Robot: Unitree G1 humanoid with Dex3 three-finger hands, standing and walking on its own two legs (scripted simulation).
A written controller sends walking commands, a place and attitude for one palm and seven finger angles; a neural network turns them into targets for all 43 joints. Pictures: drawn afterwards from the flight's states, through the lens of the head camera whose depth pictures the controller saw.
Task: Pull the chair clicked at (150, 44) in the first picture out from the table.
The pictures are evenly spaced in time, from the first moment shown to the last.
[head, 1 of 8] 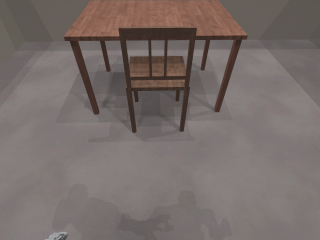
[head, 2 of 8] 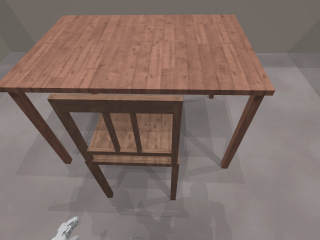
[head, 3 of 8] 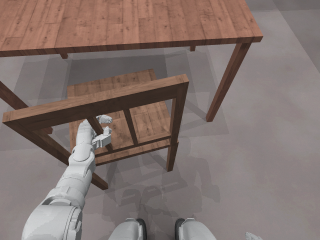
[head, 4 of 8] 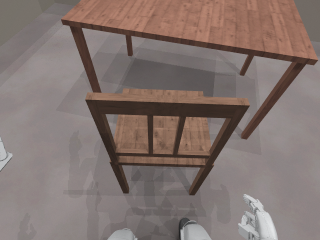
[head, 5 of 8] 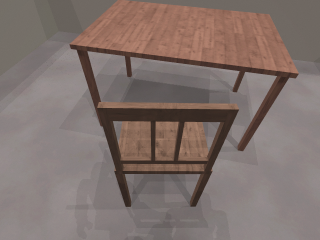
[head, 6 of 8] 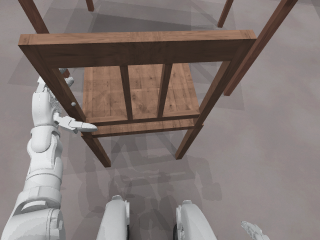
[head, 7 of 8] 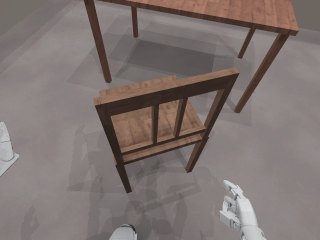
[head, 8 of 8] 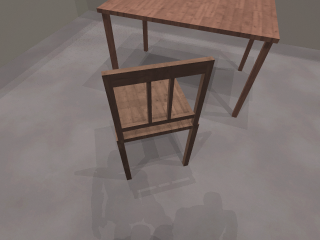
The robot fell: no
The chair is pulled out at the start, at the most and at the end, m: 0.00 0.51 0.51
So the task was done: yes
